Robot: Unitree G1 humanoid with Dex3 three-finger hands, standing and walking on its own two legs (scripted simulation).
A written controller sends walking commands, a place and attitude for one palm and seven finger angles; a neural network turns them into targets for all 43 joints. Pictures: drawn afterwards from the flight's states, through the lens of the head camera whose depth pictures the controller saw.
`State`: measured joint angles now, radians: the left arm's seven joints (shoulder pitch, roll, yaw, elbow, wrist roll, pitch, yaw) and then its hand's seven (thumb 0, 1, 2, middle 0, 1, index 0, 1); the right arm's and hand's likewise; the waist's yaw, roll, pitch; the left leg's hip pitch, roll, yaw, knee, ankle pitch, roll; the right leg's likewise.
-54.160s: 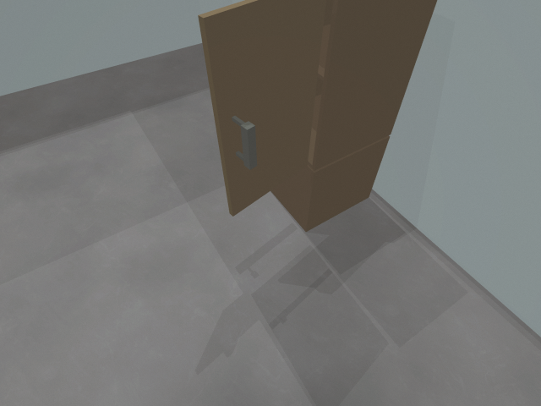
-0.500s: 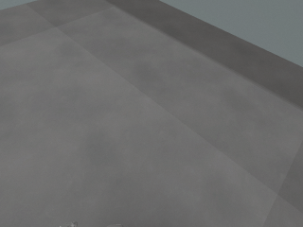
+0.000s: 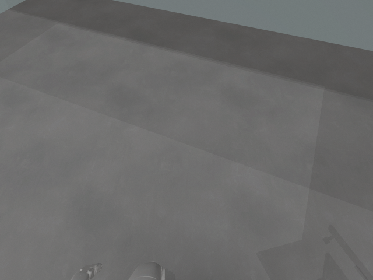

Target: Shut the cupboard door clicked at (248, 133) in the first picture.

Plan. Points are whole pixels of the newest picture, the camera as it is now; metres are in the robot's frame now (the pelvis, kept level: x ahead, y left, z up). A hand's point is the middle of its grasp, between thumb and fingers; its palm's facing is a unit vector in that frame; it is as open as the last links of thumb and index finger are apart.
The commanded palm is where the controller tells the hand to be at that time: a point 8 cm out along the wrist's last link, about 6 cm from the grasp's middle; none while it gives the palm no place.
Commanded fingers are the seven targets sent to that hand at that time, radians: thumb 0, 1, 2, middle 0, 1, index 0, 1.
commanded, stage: turn to face it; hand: left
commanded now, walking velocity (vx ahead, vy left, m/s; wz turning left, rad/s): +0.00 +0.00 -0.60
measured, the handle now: out of the picture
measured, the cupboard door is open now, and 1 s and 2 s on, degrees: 48 48 48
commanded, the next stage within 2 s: take the last steps up to it in 1.78 s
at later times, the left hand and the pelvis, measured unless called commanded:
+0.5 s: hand (124, 249) +0.20 +0.18 -0.15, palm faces -0.29 -0.93 -0.24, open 7.4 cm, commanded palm none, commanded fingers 0.00 0.90 0.90 -0.20 -0.30 -0.20 -0.30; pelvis +0.03 +0.00 +0.00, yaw -18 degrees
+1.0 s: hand (148, 232) +0.25 +0.13 -0.17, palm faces -0.52 -0.83 -0.20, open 7.4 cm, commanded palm none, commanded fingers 0.00 0.90 0.90 -0.20 -0.30 -0.20 -0.30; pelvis +0.07 +0.00 +0.00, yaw -35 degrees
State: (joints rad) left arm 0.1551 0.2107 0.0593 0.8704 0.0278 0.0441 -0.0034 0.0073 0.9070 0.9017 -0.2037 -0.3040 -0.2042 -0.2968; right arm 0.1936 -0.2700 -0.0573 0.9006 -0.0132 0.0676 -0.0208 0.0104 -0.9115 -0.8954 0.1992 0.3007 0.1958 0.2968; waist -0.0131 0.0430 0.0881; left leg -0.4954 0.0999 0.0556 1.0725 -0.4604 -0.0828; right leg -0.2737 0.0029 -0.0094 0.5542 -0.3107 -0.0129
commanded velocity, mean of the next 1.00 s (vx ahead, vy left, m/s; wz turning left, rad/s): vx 0.00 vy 0.00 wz -0.60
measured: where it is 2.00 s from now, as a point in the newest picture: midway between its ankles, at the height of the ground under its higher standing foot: outside the picture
